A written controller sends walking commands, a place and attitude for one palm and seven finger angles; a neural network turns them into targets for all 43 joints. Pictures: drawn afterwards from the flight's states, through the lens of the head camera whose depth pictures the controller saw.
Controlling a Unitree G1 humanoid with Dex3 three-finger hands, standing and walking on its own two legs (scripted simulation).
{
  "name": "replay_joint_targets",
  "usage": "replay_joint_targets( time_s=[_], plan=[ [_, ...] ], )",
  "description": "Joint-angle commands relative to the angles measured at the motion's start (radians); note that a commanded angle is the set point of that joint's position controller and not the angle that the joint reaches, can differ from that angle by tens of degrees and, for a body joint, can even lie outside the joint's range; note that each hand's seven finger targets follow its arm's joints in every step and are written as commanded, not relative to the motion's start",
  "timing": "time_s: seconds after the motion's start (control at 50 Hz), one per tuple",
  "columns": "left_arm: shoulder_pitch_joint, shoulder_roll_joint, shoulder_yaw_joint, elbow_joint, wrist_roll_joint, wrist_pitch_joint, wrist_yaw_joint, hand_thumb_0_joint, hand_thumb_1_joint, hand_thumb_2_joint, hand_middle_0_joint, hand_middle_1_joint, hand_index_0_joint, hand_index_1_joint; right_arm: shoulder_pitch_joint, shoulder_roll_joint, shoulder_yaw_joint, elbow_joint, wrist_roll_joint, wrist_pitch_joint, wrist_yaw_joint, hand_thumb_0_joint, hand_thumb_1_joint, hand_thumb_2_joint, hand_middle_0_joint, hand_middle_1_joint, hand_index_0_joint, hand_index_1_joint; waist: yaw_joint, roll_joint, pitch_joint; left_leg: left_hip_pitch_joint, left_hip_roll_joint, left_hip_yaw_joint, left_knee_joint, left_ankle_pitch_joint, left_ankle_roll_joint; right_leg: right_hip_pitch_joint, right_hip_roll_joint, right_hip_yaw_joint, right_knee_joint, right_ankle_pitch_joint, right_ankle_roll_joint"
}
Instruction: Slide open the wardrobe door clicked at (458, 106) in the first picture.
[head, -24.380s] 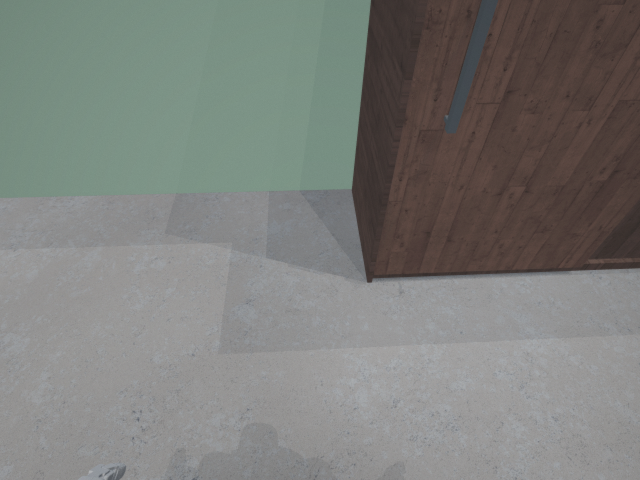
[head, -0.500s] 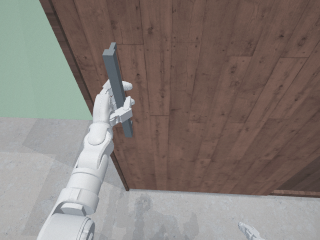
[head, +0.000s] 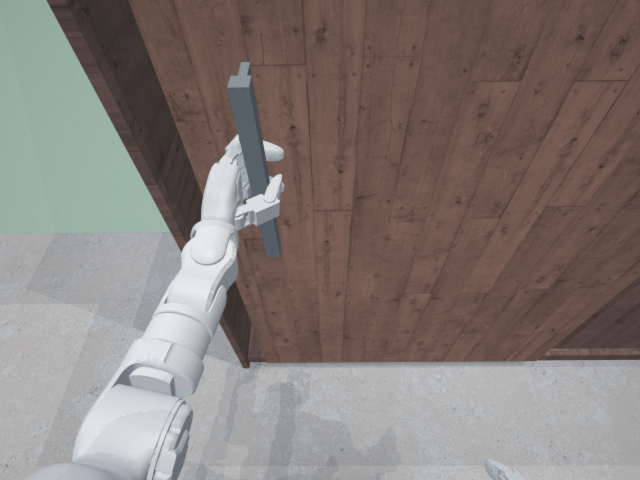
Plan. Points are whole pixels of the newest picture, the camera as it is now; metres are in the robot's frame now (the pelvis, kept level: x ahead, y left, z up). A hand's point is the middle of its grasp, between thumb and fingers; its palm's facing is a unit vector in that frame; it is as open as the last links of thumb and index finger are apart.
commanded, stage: step sideways, sliding the door along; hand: left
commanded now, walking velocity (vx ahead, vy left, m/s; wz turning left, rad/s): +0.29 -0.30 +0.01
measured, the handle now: (262, 176) +0.48 +0.09 +0.10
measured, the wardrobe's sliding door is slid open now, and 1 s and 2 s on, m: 0.06 0.19 0.61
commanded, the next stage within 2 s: none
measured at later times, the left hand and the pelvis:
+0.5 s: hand (306, 198) +0.43 +0.03 +0.11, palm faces +0.03 -0.99 -0.11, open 6.0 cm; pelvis +0.01 -0.09 +0.00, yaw +0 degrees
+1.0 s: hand (383, 194) +0.44 -0.07 +0.11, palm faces +0.27 -0.96 -0.12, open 6.1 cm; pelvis +0.06 -0.27 -0.01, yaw +6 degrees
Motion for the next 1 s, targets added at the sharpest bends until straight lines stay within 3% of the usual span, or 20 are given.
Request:
replay_joint_targets(
  time_s=[0.0,0.04,0.1,0.14,0.16,0.22,0.34,0.36,0.38,0.4,0.42,0.54,0.62,0.68,0.72,0.76,0.78,0.8,0.84,0.98],
  plan=[
    [-0.561,0.026,-0.052,-0.238,0.012,-0.064,-0.037,0.0,0.9,0.9,-0.45,-1.4,-0.45,-1.4,-0.072,-0.126,-0.042,-0.125,-0.009,-0.022,-0.04,0.0,-0.9,-0.9,0.2,0.3,0.2,0.3,-0.037,0.127,-0.257,0.314,0.302,-0.379,-0.19,0.233,0.172,-0.114,0.037,0.023,0.193,-0.11,-0.014],
    [-0.548,0.04,-0.034,-0.233,0.008,-0.052,-0.033,0.0,0.9,0.9,-0.45,-1.4,-0.45,-1.4,-0.081,-0.124,-0.04,-0.118,-0.013,-0.013,-0.041,0.0,-0.9,-0.9,0.2,0.3,0.2,0.3,-0.031,0.099,-0.218,0.345,0.343,-0.394,-0.165,0.354,0.196,-0.139,0.03,0.046,0.196,-0.185,-0.024],
    [-0.517,0.053,-0.021,-0.25,0.015,-0.037,-0.033,0.0,0.9,0.9,-0.45,-1.4,-0.45,-1.4,-0.093,-0.142,-0.047,-0.129,-0.006,-0.003,-0.038,0.0,-0.9,-0.9,0.2,0.3,0.2,0.3,-0.01,0.003,-0.257,0.206,0.255,-0.192,0.008,0.425,0.123,0.16,0.036,0.04,-0.049,0.056,-0.043],
    [-0.51,0.078,-0.013,-0.266,0.035,-0.031,-0.034,0.0,0.9,0.9,-0.45,-1.4,-0.45,-1.4,-0.103,-0.107,-0.051,-0.13,-0.005,-0.008,-0.04,0.0,-0.9,-0.9,0.2,0.3,0.2,0.3,-0.003,-0.242,-0.271,-0.057,0.071,0.014,0.276,0.152,0.022,0.379,-0.151,0.311,-0.23,0.22,-0.137],
    [-0.474,0.103,0.031,-0.237,0.034,-0.02,-0.033,0.0,0.9,0.9,-0.45,-1.4,-0.45,-1.4,-0.126,-0.109,-0.061,-0.139,0.006,-0.016,-0.034,0.0,-0.9,-0.9,0.2,0.3,0.2,0.3,0.029,-0.417,-0.206,-0.223,-0.016,-0.012,0.486,-0.168,-0.012,0.418,-0.243,0.496,-0.306,0.363,-0.21],
    [-0.504,0.053,0.0,-0.31,0.054,-0.041,-0.044,0.0,0.9,0.9,-0.45,-1.4,-0.45,-1.4,-0.132,-0.093,-0.06,-0.103,-0.026,-0.045,-0.029,0.0,-0.9,-0.9,0.2,0.3,0.2,0.3,0.032,-0.178,-0.2,-0.241,0.034,-0.054,0.527,-0.181,-0.022,0.453,-0.25,0.347,-0.168,0.758,-0.237],
    [-0.47,0.076,0.003,-0.461,0.051,-0.082,-0.049,0.0,0.9,0.9,-0.45,-1.4,-0.45,-1.4,-0.133,-0.082,-0.047,-0.138,-0.038,-0.038,-0.044,0.0,-0.9,-0.9,0.2,0.3,0.2,0.3,0.022,-0.189,-0.326,0.112,0.062,0.089,-0.067,0.157,-0.024,0.349,-0.132,0.153,-0.055,0.742,-0.109],
    [-0.476,0.07,-0.016,-0.503,0.045,-0.089,-0.049,0.0,0.9,0.9,-0.45,-1.4,-0.45,-1.4,-0.111,-0.096,-0.056,-0.137,-0.031,-0.041,-0.045,0.0,-0.9,-0.9,0.2,0.3,0.2,0.3,-0.005,-0.143,-0.371,0.329,0.129,0.026,-0.197,0.313,0.014,0.201,-0.116,0.133,0.069,0.688,-0.047],
    [-0.459,0.03,-0.047,-0.547,0.028,-0.096,-0.054,0.0,0.9,0.9,-0.45,-1.4,-0.45,-1.4,-0.125,-0.137,-0.072,-0.156,-0.029,-0.044,-0.036,0.0,-0.9,-0.9,0.2,0.3,0.2,0.3,-0.016,0.072,-0.423,0.537,0.377,-0.276,-0.222,0.676,0.146,-0.043,-0.006,0.088,0.314,0.374,0.055],
    [-0.465,-0.033,-0.093,-0.559,0.006,-0.101,-0.063,0.0,0.9,0.9,-0.45,-1.4,-0.45,-1.4,-0.168,-0.123,-0.065,-0.179,-0.021,-0.034,-0.012,0.0,-0.9,-0.9,0.2,0.3,0.2,0.3,-0.002,0.226,-0.433,0.65,0.586,-0.504,-0.187,0.938,0.258,-0.214,0.032,0.17,0.548,-0.213,0.057],
    [-0.45,0.003,-0.036,-0.535,0.02,-0.093,-0.058,0.0,0.9,0.9,-0.45,-1.4,-0.45,-1.4,-0.188,-0.115,-0.069,-0.176,-0.015,-0.031,0.011,0.0,-0.9,-0.9,0.2,0.3,0.2,0.3,0.008,0.069,-0.371,0.637,0.602,-0.48,-0.176,0.887,0.259,-0.281,0.013,0.238,0.612,-0.219,0.004],
    [-0.476,-0.032,-0.117,-0.641,0.032,-0.056,-0.066,0.0,0.9,0.9,-0.45,-1.4,-0.45,-1.4,-0.177,-0.134,-0.076,-0.185,-0.004,-0.041,0.013,0.0,-0.9,-0.9,0.2,0.3,0.2,0.3,-0.015,0.197,-0.319,0.341,0.396,-0.067,-0.121,0.642,0.11,0.016,-0.017,0.042,0.168,-0.064,0.018],
    [-0.459,-0.077,-0.177,-0.636,0.033,-0.043,-0.06,0.0,0.9,0.9,-0.45,-1.4,-0.45,-1.4,-0.206,-0.114,-0.058,-0.214,0.022,-0.068,0.008,0.0,-0.9,-0.9,0.2,0.3,0.2,0.3,-0.005,0.185,-0.306,0.186,0.284,-0.002,0.003,0.407,0.04,0.228,0.035,-0.055,-0.035,0.096,0.032],
    [-0.437,-0.014,-0.164,-0.631,0.063,-0.033,-0.03,0.0,0.9,0.9,-0.45,-1.4,-0.45,-1.4,-0.199,-0.056,-0.052,-0.189,0.023,-0.078,-0.002,0.0,-0.9,-0.9,0.2,0.3,0.2,0.3,0.014,-0.341,-0.314,-0.07,0.036,0.038,0.364,-0.152,-0.054,0.316,-0.207,0.226,-0.186,0.58,-0.102],
    [-0.445,-0.042,-0.181,-0.71,0.054,-0.026,-0.021,0.0,0.9,0.9,-0.45,-1.4,-0.45,-1.4,-0.206,-0.059,-0.048,-0.151,0.009,-0.096,-0.017,0.0,-0.9,-0.9,0.2,0.3,0.2,0.3,0.006,-0.298,-0.305,-0.085,0.048,-0.018,0.356,-0.214,-0.041,0.343,-0.234,0.23,-0.089,0.799,-0.163],
    [-0.467,-0.078,-0.211,-0.778,0.041,-0.046,-0.026,0.0,0.9,0.9,-0.45,-1.4,-0.45,-1.4,-0.166,-0.071,-0.051,-0.131,0.006,-0.105,-0.015,0.0,-0.9,-0.9,0.2,0.3,0.2,0.3,-0.049,-0.165,-0.37,0.217,0.124,-0.025,-0.1,0.22,-0.01,0.246,-0.153,0.061,0.189,0.838,-0.06],
    [-0.442,-0.104,-0.221,-0.813,0.019,-0.053,-0.038,0.0,0.9,0.9,-0.45,-1.4,-0.45,-1.4,-0.175,-0.128,-0.084,-0.161,-0.005,-0.103,-0.012,0.0,-0.9,-0.9,0.2,0.3,0.2,0.3,-0.038,0.118,-0.403,0.511,0.366,-0.305,-0.141,0.897,0.103,-0.081,-0.021,0.003,0.349,0.342,0.046],
    [-0.422,-0.135,-0.248,-0.781,0.021,-0.055,-0.053,0.0,0.9,0.9,-0.45,-1.4,-0.45,-1.4,-0.184,-0.139,-0.086,-0.185,-0.003,-0.083,0.026,0.0,-0.9,-0.9,0.2,0.3,0.2,0.3,-0.008,0.185,-0.418,0.581,0.518,-0.409,-0.143,1.131,0.173,-0.18,-0.008,0.088,0.501,-0.234,0.032],
    [-0.442,-0.131,-0.23,-0.798,0.034,-0.081,-0.07,0.0,0.9,0.9,-0.45,-1.4,-0.45,-1.4,-0.199,-0.129,-0.101,-0.184,-0.003,-0.088,0.059,0.0,-0.9,-0.9,0.2,0.3,0.2,0.3,-0.022,0.207,-0.335,0.541,0.497,-0.332,-0.089,0.968,0.213,-0.261,-0.05,0.157,0.464,-0.22,0.013],
    [-0.303,-0.062,-0.193,-0.826,0.049,-0.07,-0.059,0.0,0.9,0.9,-0.45,-1.4,-0.45,-1.4,-0.202,-0.098,-0.078,-0.242,0.024,-0.113,0.057,0.0,-0.9,-0.9,0.2,0.3,0.2,0.3,0.008,0.142,-0.352,0.331,0.281,-0.016,0.071,0.651,0.048,0.24,0.022,0.02,-0.104,0.253,0.019]
  ],
)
